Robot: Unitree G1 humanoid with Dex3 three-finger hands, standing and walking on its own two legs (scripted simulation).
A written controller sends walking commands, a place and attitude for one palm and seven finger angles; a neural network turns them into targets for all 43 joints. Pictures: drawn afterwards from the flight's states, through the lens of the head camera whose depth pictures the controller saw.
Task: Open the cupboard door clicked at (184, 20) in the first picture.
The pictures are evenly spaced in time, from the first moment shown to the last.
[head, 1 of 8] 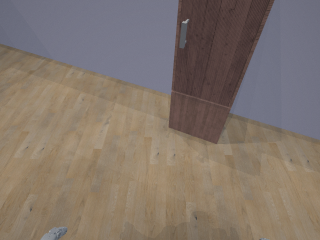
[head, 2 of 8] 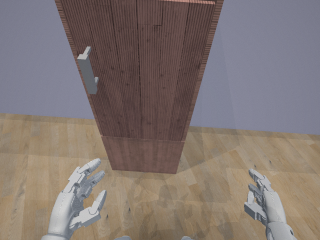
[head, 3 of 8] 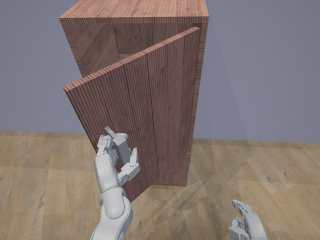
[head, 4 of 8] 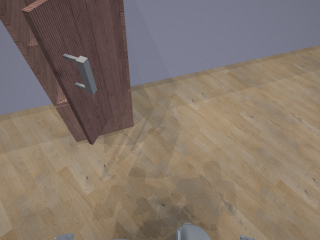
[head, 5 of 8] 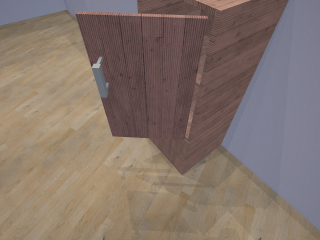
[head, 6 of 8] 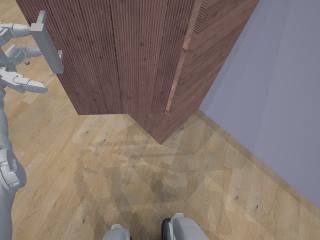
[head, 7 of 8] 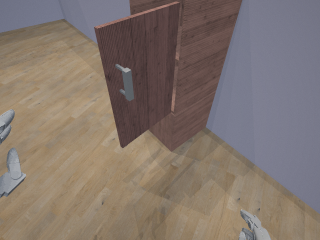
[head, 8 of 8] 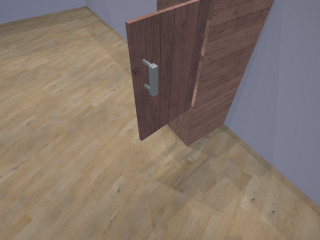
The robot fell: no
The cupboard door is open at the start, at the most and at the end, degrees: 0 98 96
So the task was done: yes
